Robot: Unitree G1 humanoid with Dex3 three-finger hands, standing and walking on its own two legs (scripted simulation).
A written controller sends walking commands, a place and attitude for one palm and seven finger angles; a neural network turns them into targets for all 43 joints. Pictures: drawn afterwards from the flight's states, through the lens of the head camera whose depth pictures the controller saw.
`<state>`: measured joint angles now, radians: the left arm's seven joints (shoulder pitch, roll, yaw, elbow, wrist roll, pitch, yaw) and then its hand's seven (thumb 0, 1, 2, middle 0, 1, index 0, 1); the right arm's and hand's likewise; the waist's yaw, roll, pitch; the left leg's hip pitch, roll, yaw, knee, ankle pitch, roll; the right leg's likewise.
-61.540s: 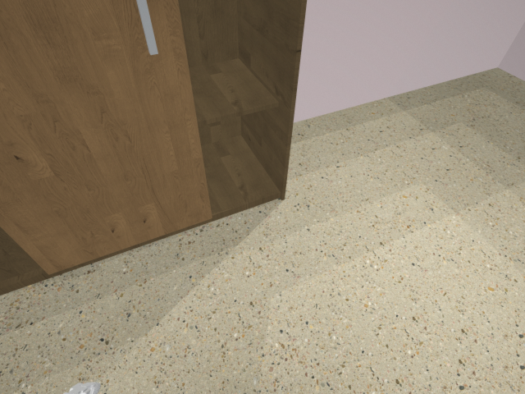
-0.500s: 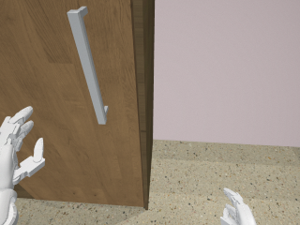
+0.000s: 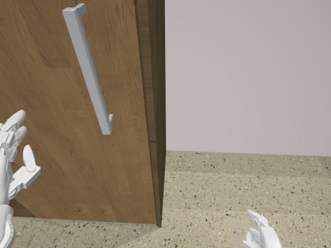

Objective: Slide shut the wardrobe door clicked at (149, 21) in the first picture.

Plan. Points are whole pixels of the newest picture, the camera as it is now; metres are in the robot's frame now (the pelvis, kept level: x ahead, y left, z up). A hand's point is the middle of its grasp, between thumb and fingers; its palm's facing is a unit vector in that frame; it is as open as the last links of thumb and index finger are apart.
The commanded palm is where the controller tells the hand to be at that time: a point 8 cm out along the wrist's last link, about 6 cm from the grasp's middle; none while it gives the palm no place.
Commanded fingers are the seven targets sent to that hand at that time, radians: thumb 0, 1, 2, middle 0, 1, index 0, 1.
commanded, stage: step back with the hand held close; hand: left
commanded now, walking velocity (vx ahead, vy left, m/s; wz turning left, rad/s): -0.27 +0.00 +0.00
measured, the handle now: (96, 79) +0.39 +0.21 +0.24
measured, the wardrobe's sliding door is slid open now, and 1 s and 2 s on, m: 0.00 0.00 0.00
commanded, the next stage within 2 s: stop stepping back and stand still in 1.40 s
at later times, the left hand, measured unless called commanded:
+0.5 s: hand (19, 188) +0.16 +0.29 +0.15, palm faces +0.42 -0.77 -0.49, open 7.4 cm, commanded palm +0.10 +0.32 +0.17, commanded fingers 0.00 0.90 0.90 -0.20 -0.30 -0.20 -0.30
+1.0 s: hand out of the picture +0.12 +0.30 +0.16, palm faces +0.41 -0.82 -0.40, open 7.4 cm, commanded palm +0.06 +0.33 +0.17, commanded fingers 0.00 0.90 0.90 -0.20 -0.30 -0.20 -0.30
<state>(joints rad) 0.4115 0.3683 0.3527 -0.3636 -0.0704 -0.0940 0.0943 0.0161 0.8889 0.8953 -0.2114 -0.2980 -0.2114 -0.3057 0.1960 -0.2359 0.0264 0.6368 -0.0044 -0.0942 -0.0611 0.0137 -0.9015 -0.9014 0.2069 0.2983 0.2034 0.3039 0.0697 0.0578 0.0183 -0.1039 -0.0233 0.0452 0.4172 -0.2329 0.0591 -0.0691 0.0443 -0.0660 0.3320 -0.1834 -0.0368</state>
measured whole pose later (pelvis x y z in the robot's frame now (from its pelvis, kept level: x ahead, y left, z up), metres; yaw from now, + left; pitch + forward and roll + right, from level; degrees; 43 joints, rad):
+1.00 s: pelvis -0.09 +0.04 +0.00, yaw -2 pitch +5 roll -4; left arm 0.51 0.41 0.40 -0.53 -0.04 -0.20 0.15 0.01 0.89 0.90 -0.21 -0.30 -0.21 -0.30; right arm 0.19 -0.16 0.02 0.63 -0.04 -0.11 -0.05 0.01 -0.90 -0.90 0.21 0.30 0.21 0.30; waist 0.04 -0.01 -0.05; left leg -0.38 -0.02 0.07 0.30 -0.01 0.10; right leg -0.16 0.05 -0.01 0.54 -0.42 -0.03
